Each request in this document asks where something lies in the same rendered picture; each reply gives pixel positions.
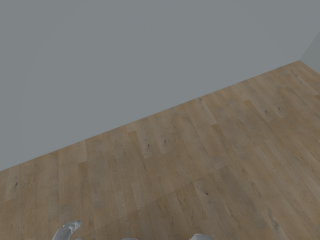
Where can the left robot hand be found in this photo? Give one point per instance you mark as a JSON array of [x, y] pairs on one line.
[[68, 228]]

